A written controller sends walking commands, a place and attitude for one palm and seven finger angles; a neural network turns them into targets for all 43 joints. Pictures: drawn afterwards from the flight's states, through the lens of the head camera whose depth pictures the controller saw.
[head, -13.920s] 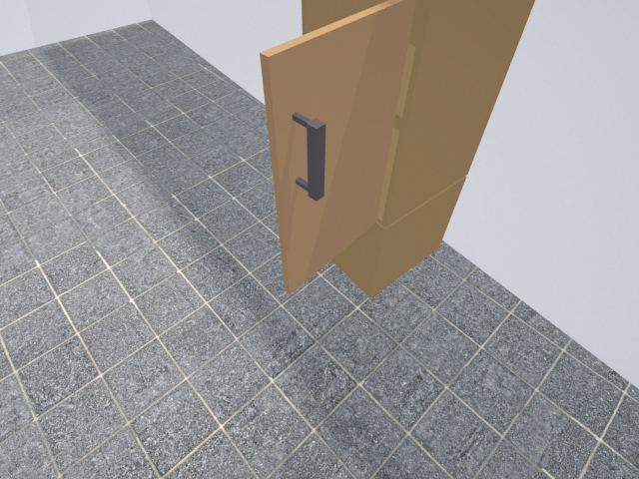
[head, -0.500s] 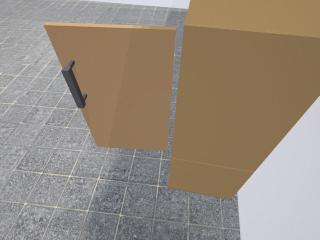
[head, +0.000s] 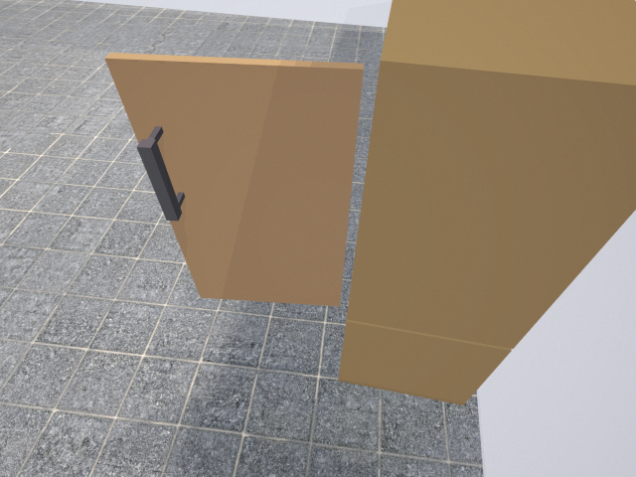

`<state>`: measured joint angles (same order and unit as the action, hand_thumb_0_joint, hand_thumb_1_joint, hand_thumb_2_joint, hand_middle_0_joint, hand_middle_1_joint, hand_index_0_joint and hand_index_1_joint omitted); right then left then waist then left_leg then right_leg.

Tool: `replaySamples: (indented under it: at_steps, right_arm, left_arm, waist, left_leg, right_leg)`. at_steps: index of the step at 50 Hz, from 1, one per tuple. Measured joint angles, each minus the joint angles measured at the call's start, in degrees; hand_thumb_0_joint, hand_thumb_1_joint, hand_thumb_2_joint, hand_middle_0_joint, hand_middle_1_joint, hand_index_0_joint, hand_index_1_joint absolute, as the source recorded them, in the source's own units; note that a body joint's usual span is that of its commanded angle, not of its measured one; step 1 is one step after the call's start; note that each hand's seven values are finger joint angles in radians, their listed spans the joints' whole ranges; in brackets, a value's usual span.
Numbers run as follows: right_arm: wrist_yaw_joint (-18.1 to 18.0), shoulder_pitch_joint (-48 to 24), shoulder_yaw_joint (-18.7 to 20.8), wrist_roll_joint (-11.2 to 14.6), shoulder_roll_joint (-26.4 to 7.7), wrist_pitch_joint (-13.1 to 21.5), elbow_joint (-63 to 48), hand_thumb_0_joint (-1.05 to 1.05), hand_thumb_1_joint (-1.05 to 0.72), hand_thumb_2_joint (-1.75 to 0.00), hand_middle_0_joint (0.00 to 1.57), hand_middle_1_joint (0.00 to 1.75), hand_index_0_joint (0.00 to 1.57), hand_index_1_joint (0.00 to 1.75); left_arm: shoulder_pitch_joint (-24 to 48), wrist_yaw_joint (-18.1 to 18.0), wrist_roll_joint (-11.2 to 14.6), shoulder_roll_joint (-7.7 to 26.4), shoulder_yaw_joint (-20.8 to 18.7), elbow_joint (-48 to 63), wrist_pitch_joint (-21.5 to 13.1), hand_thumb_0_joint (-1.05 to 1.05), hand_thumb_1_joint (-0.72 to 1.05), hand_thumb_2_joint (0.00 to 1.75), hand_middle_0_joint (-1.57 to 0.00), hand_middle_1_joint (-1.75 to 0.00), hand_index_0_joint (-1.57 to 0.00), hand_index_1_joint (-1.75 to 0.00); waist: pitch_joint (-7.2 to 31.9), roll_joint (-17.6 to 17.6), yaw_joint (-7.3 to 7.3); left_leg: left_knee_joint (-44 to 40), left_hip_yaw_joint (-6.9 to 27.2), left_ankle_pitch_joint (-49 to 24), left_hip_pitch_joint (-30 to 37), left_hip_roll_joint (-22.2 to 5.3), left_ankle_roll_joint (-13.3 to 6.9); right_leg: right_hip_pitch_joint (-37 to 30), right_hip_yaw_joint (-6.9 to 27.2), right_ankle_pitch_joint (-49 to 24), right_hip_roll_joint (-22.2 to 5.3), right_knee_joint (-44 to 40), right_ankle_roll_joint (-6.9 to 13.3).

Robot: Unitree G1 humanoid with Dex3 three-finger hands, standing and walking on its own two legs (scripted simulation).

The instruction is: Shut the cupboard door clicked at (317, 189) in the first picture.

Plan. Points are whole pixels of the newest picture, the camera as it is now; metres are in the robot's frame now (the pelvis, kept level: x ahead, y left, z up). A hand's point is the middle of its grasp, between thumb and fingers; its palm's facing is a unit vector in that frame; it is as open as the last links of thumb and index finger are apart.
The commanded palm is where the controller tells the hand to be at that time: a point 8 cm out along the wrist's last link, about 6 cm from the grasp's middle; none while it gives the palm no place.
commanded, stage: shuffle to correct the standing spot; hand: left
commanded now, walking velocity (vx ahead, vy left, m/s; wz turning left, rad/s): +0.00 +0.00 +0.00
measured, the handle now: (165, 175) +0.54 +0.29 +0.07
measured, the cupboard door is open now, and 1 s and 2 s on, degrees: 97 97 97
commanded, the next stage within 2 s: come to a stop and stand still in 0.66 s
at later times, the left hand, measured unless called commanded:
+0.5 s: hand out of the picture +0.06 +0.21 -0.18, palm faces +0.02 -0.97 -0.22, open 7.4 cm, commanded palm none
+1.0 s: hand out of the picture +0.10 +0.30 -0.19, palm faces +0.10 -0.96 -0.26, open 7.4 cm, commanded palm none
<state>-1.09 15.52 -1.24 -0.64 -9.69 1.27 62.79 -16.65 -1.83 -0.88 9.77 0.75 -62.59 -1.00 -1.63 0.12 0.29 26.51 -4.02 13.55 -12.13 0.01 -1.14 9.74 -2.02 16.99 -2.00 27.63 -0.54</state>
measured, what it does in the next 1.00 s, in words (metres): walks ahead: right foot, then left foot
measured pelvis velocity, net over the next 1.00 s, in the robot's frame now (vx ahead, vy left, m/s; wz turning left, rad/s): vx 0.11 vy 0.09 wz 0.04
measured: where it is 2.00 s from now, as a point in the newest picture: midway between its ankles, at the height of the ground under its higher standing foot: outside the picture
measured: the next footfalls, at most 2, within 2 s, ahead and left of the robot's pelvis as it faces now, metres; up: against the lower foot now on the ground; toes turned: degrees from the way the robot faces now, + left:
right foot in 0.56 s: +0.10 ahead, -0.07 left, +0.00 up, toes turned -7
left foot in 0.90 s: +0.20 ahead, +0.23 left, +0.00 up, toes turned +8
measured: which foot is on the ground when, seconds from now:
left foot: down 0.00-0.56, up 0.58-0.88, down 0.90-1.00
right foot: down 0.00-0.34, up 0.36-0.54, down 0.56-0.90, up 0.92-1.00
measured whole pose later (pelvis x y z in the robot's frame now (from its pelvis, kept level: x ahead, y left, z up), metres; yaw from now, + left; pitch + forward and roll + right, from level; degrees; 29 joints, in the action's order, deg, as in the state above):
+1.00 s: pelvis +0.11 +0.09 -0.01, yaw +2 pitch -1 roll +1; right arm -0.9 8.1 0.5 -1.3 -9.2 0.5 56.0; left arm -16.0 -2.5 -1.3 13.7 -3.1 -59.3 2.0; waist -5.1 4.0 2.2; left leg 33.8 -5.0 13.1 -20.0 -2.6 0.7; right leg 17.7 -1.8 31.7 -4.1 50.5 -0.9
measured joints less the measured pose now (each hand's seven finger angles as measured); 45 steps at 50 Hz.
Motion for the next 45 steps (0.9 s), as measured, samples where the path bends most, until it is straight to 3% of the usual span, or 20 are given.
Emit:
replaySamples:
  at_steps: [11, 16, 22, 24, 27, 29, 31, 33, 35, 40, 43, 45]
  right_arm:
    - [0.58, -0.04, 0.38, -0.39, -0.40, -1.12, -0.42, 0.01, -0.91, -0.90, 0.20, 0.30, 0.20, 0.30]
    - [0.66, 0.88, 0.58, -0.48, -0.04, -0.75, -0.97, 0.01, -0.91, -0.90, 0.20, 0.30, 0.20, 0.30]
    - [-0.27, 1.84, 0.40, -0.81, 0.34, 0.53, -2.52, 0.01, -0.91, -0.90, 0.20, 0.30, 0.20, 0.30]
    - [-0.27, 2.39, 0.33, -0.90, 0.44, 0.27, -2.51, 0.01, -0.91, -0.90, 0.20, 0.30, 0.20, 0.30]
    - [-0.17, 3.41, 0.27, -0.58, 0.53, -0.19, -2.04, 0.01, -0.91, -0.90, 0.20, 0.30, 0.20, 0.30]
    - [0.21, 3.90, 0.50, -0.16, 0.53, -0.64, -1.67, 0.01, -0.91, -0.90, 0.20, 0.30, 0.20, 0.30]
    - [0.39, 3.39, 1.08, -0.32, 0.15, -1.75, -1.12, 0.01, -0.91, -0.90, 0.20, 0.30, 0.20, 0.30]
    - [0.77, 2.06, 1.59, -0.49, -0.11, -2.70, -1.09, 0.01, -0.91, -0.90, 0.20, 0.30, 0.20, 0.30]
    - [1.32, 0.40, 2.08, -0.53, -0.29, -3.13, -1.91, 0.01, -0.91, -0.90, 0.20, 0.30, 0.20, 0.30]
    - [2.04, -3.59, 2.80, -0.16, -1.09, -2.90, -5.01, 0.01, -0.92, -0.90, 0.20, 0.30, 0.20, 0.30]
    - [1.95, -5.35, 2.89, -0.01, -1.72, -2.01, -6.35, 0.01, -0.92, -0.90, 0.20, 0.30, 0.20, 0.30]
    - [1.69, -5.47, 2.85, -0.15, -2.63, -0.88, -7.37, 0.01, -0.92, -0.90, 0.20, 0.30, 0.20, 0.30]
  left_arm:
    - [-1.23, 0.42, -0.49, -0.30, -0.63, 0.47, 0.36, 0.01, 0.91, 0.90, -0.20, -0.30, -0.20, -0.30]
    - [-3.00, 0.45, -0.67, 0.20, -1.72, 0.75, 0.62, 0.01, 0.91, 0.90, -0.20, -0.30, -0.20, -0.30]
    - [-0.94, 0.25, -0.64, 0.48, -2.04, 0.87, 2.03, 0.01, 0.91, 0.90, -0.20, -0.30, -0.20, -0.30]
    - [0.59, 0.37, -0.56, 0.23, -2.21, 1.80, 1.89, 0.01, 0.91, 0.90, -0.19, -0.30, -0.20, -0.30]
    - [2.37, 0.55, -0.62, -0.30, -2.33, 3.88, 0.75, 0.01, 0.91, 0.90, -0.19, -0.30, -0.20, -0.30]
    - [2.82, 0.41, -0.77, -0.49, -2.34, 5.13, -0.78, 0.01, 0.91, 0.90, -0.19, -0.30, -0.20, -0.30]
    - [2.98, 0.18, -0.68, -1.18, -2.27, 5.56, -1.52, 0.01, 0.91, 0.90, -0.19, -0.30, -0.20, -0.30]
    - [2.32, -0.14, -0.75, -1.54, -2.37, 5.76, -1.76, 0.01, 0.91, 0.90, -0.20, -0.30, -0.20, -0.30]
    - [1.46, -0.28, -0.91, -1.47, -2.58, 5.44, -1.54, 0.01, 0.91, 0.90, -0.20, -0.30, -0.20, -0.30]
    - [-0.02, 0.40, -1.29, -0.34, -3.08, 4.31, -0.36, 0.01, 0.91, 0.90, -0.20, -0.30, -0.20, -0.30]
    - [-0.74, 0.49, -1.32, 0.61, -3.37, 4.10, 0.46, 0.01, 0.91, 0.90, -0.20, -0.30, -0.20, -0.30]
    - [-1.98, 0.34, -1.05, 0.96, -3.37, 4.26, 1.24, 0.01, 0.91, 0.90, -0.20, -0.30, -0.20, -0.30]
  waist:
    - [0.23, 0.37, 0.62]
    - [0.14, 2.11, 1.12]
    - [-1.49, 1.31, 0.57]
    - [-1.98, 0.39, 0.29]
    - [-2.32, -0.62, 0.51]
    - [-2.20, -0.72, 0.80]
    - [-2.03, -1.74, 0.72]
    - [-1.58, -1.51, 1.01]
    - [-1.21, -0.84, 1.03]
    - [-1.59, 1.59, 1.42]
    - [-2.42, 2.33, 2.12]
    - [-2.02, 0.88, 2.16]
  left_leg:
    - [3.89, 0.46, 3.18, -1.19, -0.01, -0.23]
    - [5.83, -0.25, 5.92, -0.80, 1.23, -1.36]
    - [4.13, -1.47, 6.70, 1.57, 2.05, -2.92]
    - [2.82, -1.29, 6.37, 2.57, 2.25, -2.91]
    - [3.19, -1.09, 7.19, 3.22, 2.89, -2.63]
    - [9.52, -1.20, 10.61, 0.99, 3.35, -1.88]
    - [20.98, -0.20, 15.29, -3.48, 2.79, -0.37]
    - [29.67, 0.15, 14.98, -8.21, 1.81, 0.77]
    - [32.65, 0.50, 12.15, -11.96, 0.19, 1.68]
    - [21.89, 0.37, 5.74, -14.18, -2.90, 3.13]
    - [11.10, -0.33, 0.47, -10.94, -3.10, 3.28]
    - [5.04, -0.51, -4.90, -7.72, -4.36, 2.52]
  right_leg:
    - [-0.05, -0.45, 2.38, -0.11, 1.77, -0.15]
    - [-0.05, 0.24, 5.03, -1.46, 4.23, -0.92]
    - [7.51, -1.80, 15.24, -1.16, 21.29, 1.80]
    - [8.85, -3.22, 14.18, -0.75, 20.71, 2.04]
    - [7.27, -4.81, 5.58, -0.29, 10.98, 2.30]
    - [6.54, -4.71, -0.22, -0.97, 8.35, 3.28]
    - [5.60, -5.76, 2.72, -1.23, 9.19, 3.15]
    - [4.13, -5.78, 3.47, -1.72, 7.09, 2.60]
    - [2.74, -5.55, 2.21, -2.29, 4.08, 1.75]
    - [0.88, -4.61, 0.86, -4.44, 0.55, 0.06]
    - [0.83, -4.06, 2.58, -5.47, 2.80, -1.51]
    - [2.04, -4.12, 5.65, -4.72, 7.49, -2.08]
